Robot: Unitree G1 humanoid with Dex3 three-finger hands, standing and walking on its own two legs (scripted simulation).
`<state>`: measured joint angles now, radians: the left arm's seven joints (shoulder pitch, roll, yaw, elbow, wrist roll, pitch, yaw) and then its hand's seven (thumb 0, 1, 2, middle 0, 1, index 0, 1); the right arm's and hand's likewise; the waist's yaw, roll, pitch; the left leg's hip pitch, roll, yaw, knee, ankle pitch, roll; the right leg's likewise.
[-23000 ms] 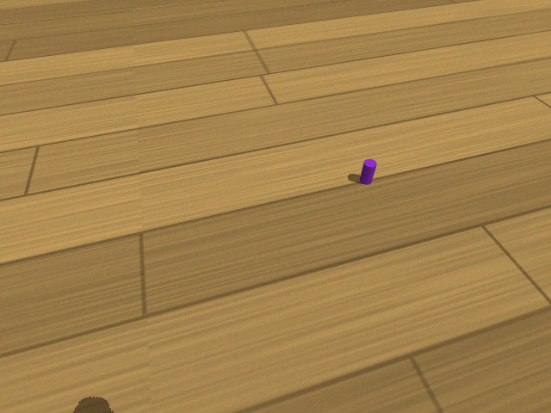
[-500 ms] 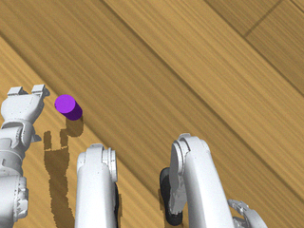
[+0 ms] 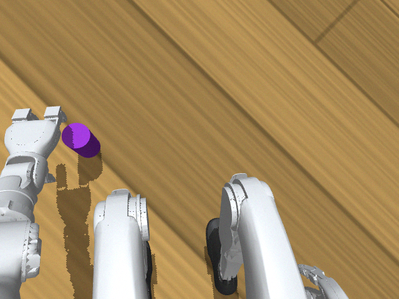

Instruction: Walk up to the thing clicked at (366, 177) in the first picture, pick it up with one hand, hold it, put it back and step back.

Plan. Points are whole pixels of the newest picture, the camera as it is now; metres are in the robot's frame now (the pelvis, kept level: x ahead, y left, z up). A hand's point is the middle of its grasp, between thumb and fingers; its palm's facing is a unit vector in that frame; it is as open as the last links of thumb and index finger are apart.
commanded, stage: approach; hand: left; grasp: from above
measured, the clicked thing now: (83, 141) +0.47 +0.25 -0.30
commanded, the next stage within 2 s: close in in 0.54 s
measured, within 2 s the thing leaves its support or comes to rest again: neither
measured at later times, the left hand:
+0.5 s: hand (81, 132) +0.46 +0.22 -0.19, palm faces -0.49 -0.06 -0.87, open 13.9 cm
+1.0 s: hand (72, 139) +0.45 +0.25 -0.21, palm faces -0.47 -0.07 -0.88, open 14.0 cm
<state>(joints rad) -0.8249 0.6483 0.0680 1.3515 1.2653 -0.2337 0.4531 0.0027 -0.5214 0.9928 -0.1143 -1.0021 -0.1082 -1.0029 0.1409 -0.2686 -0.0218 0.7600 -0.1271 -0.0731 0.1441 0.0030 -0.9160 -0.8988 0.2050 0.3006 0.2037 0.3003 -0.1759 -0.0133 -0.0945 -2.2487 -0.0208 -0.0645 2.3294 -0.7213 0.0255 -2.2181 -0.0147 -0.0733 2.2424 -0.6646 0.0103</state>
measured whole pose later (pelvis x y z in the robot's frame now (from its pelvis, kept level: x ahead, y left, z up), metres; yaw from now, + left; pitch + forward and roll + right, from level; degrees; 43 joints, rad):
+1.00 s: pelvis +0.00 +0.00 -0.02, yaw -1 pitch +35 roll -8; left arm -1.00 0.66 0.05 1.58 1.29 -0.19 0.50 0.00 -0.52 1.03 -0.10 -1.04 -0.09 -1.03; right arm 0.10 -0.30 0.05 0.74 -0.15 -0.11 0.17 0.00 -0.91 -0.90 0.20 0.30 0.20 0.30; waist -0.26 -0.02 -0.07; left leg -2.30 -0.02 -0.09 2.40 -0.72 0.02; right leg -2.26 -0.01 -0.10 2.30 -0.66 0.01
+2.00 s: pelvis +0.00 +0.00 -0.05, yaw -5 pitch +31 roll -11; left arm -1.06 0.83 0.11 1.77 1.32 -0.24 0.63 0.01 -0.53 1.06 -0.10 -1.03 -0.09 -1.03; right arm 0.16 -0.31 0.16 0.75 -0.24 -0.20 0.28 0.00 -0.90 -0.90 0.20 0.30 0.20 0.30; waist -0.33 -0.04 0.05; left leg -2.35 -0.01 -0.15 2.52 -0.74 0.02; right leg -2.29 0.01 -0.15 2.37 -0.64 0.01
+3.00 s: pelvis +0.00 +0.00 -0.05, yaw -6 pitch +31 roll -11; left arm -1.04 0.83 0.10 1.80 1.33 -0.25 0.65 0.00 -0.25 0.89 -0.33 -0.98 -0.34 -0.96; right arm 0.15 -0.32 0.17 0.74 -0.25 -0.23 0.30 0.00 -0.91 -0.90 0.20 0.30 0.20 0.30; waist -0.33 -0.05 0.04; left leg -2.34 -0.01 -0.16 2.52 -0.73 0.02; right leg -2.28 0.01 -0.16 2.36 -0.63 0.01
